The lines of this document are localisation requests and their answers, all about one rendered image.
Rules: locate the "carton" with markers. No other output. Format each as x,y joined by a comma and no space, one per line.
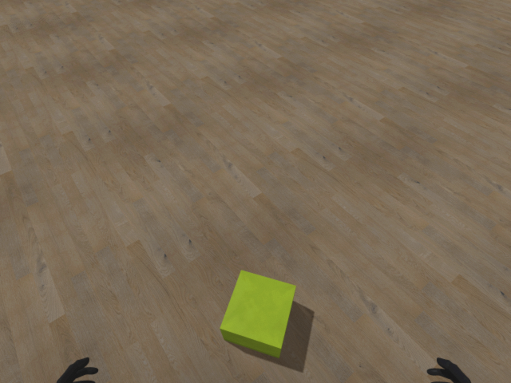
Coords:
258,313

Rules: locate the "robot right hand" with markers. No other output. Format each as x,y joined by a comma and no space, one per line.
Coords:
450,371

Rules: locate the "robot left hand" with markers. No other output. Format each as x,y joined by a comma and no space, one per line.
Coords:
77,370

